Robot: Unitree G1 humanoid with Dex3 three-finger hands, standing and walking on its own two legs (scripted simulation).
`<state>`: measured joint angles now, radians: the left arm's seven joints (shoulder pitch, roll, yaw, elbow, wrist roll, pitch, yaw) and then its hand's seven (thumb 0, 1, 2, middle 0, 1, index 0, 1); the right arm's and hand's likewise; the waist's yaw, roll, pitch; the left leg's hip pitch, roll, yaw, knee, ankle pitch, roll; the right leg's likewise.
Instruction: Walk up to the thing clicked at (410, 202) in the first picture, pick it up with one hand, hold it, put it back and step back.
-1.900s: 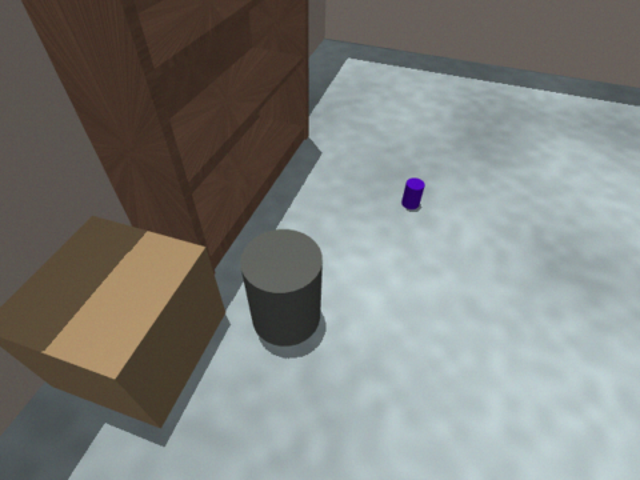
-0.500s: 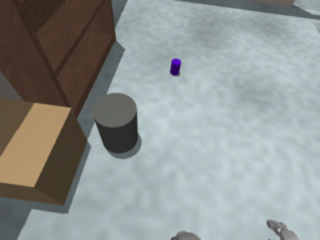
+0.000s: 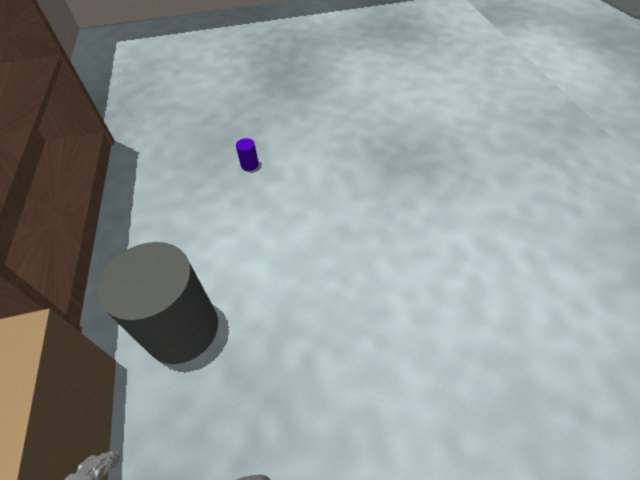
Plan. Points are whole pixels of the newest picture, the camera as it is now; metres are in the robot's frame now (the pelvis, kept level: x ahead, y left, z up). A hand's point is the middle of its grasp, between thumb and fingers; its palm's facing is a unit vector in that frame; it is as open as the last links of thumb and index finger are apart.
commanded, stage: walk up
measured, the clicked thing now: (247, 154) +1.47 +0.30 -0.71
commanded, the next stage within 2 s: stand in 1.42 s
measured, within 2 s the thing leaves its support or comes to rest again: neither
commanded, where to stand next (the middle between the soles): +0.05 +0.01 m, yaw -13 degrees
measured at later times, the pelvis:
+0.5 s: pelvis +0.02 +0.03 +0.00, yaw -9 degrees
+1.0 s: pelvis +0.00 +0.01 +0.00, yaw -14 degrees
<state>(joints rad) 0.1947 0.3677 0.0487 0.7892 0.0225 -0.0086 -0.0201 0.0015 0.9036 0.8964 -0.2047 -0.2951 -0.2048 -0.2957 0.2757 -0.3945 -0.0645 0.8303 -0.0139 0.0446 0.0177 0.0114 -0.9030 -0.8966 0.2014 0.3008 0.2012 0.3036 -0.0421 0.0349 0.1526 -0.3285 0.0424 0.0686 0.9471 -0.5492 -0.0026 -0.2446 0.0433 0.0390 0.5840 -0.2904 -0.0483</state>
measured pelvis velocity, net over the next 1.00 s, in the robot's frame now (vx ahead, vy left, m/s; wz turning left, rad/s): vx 0.00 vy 0.01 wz -0.24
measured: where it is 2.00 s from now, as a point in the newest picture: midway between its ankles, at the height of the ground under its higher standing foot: outside the picture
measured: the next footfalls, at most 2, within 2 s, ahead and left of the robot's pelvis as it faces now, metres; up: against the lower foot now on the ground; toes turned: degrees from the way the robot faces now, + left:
left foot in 0.30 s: +0.08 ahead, +0.14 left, +0.00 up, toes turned -13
right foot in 0.70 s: +0.03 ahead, -0.12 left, +0.00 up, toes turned -11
